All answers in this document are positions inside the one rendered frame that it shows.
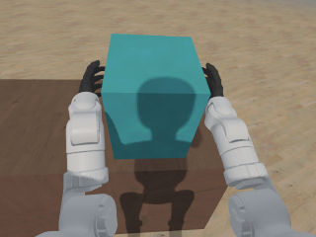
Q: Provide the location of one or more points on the robot right forearm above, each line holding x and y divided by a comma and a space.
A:
243, 169

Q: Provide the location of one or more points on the robot left upper arm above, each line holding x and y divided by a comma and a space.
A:
87, 216

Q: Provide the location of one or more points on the pedestal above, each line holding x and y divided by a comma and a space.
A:
151, 194

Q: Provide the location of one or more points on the robot right upper arm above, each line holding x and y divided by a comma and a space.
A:
260, 213

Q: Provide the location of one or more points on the right robot hand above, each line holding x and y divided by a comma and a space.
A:
213, 81

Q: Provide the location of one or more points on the robot left forearm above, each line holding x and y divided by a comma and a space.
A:
85, 145

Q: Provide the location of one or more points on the left robot hand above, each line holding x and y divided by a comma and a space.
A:
88, 82

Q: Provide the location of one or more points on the carton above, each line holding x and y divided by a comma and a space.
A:
154, 93

